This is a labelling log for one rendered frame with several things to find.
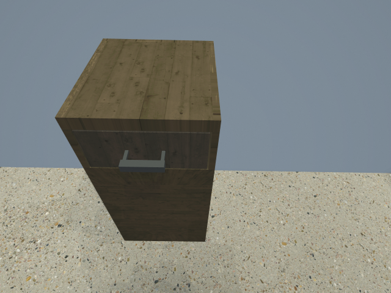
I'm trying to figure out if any cabinet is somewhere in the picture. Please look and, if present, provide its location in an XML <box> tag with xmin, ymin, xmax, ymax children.
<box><xmin>55</xmin><ymin>38</ymin><xmax>221</xmax><ymax>242</ymax></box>

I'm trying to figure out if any handle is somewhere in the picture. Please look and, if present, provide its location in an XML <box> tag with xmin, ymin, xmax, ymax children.
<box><xmin>119</xmin><ymin>150</ymin><xmax>166</xmax><ymax>173</ymax></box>

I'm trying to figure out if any drawer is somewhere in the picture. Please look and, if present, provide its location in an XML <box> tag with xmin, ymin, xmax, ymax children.
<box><xmin>72</xmin><ymin>129</ymin><xmax>210</xmax><ymax>168</ymax></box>

